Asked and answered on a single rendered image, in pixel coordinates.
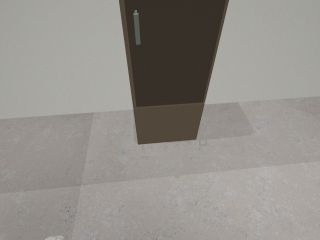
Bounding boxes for handle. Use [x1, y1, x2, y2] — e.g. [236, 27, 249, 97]
[133, 10, 141, 45]

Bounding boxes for cupboard door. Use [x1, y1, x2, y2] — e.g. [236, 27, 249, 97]
[124, 0, 226, 107]

